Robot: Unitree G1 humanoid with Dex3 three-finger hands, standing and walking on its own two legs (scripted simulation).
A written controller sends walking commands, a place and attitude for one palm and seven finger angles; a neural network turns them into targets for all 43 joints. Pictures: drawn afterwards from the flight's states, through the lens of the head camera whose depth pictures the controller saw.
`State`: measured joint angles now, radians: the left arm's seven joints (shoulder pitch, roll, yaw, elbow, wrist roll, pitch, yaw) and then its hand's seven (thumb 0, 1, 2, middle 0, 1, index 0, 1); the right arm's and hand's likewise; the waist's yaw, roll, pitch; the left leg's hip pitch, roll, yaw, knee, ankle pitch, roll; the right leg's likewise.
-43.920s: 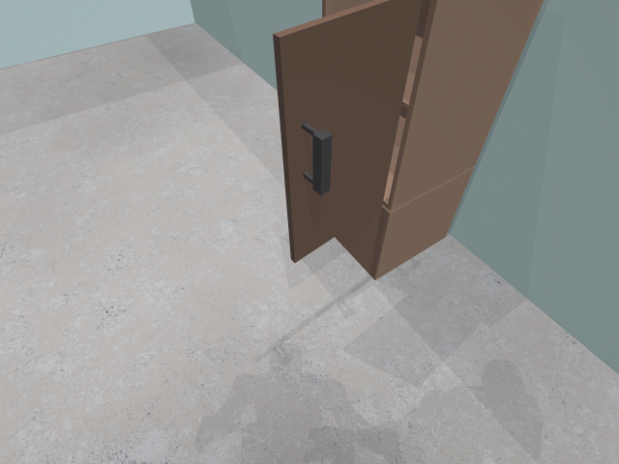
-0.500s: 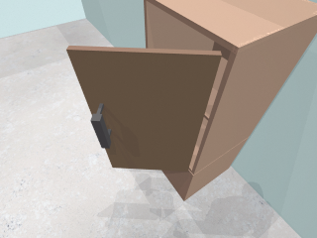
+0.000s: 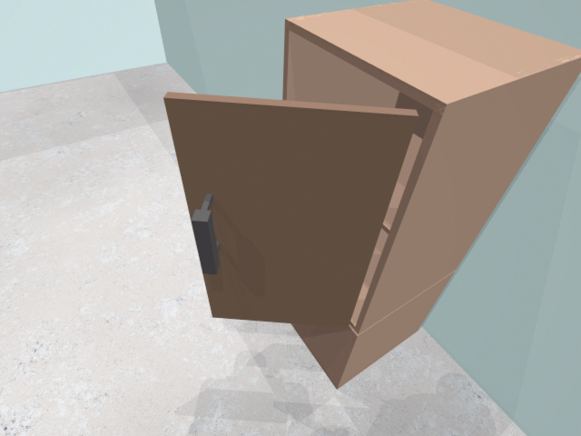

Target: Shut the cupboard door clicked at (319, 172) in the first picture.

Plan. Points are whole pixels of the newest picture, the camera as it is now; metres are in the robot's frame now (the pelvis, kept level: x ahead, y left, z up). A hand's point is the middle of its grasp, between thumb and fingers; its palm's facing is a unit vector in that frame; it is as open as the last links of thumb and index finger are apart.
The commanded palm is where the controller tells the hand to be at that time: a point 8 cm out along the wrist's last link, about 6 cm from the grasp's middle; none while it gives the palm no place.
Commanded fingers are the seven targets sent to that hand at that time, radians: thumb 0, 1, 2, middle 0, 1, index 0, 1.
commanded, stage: come to a stop and stand still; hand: left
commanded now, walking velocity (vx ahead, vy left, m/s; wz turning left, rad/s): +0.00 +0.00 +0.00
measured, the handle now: (209, 234) +0.44 +0.17 +0.01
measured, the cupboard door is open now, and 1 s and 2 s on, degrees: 53 53 53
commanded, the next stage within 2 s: look again from close up in 0.84 s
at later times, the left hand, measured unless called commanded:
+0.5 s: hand out of the picture -0.03 +0.20 -0.18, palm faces +0.01 -0.99 -0.15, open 7.4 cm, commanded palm none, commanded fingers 0.00 0.90 0.90 -0.20 -0.30 -0.20 -0.30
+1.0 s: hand out of the picture -0.02 +0.20 -0.18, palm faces +0.01 -0.99 -0.15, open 7.4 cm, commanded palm none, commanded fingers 0.00 0.90 0.90 -0.20 -0.30 -0.20 -0.30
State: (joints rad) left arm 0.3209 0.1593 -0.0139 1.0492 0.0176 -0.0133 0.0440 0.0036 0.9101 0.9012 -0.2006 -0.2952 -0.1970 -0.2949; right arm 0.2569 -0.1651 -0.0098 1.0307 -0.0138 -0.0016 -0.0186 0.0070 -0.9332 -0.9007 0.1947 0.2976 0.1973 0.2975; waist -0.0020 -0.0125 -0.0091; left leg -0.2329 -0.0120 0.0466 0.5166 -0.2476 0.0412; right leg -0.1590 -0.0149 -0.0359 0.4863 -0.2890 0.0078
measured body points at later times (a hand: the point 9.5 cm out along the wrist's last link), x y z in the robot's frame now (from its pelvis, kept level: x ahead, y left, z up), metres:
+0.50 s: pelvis -0.01 +0.03 +0.00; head +0.00 +0.05 +0.45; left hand -0.03 +0.25 -0.16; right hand +0.00 -0.19 -0.15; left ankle +0.02 +0.09 -0.74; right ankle -0.01 -0.13 -0.74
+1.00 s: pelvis +0.00 +0.04 +0.00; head +0.00 +0.06 +0.45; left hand -0.02 +0.26 -0.16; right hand +0.00 -0.18 -0.15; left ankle +0.02 +0.09 -0.74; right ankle -0.01 -0.13 -0.74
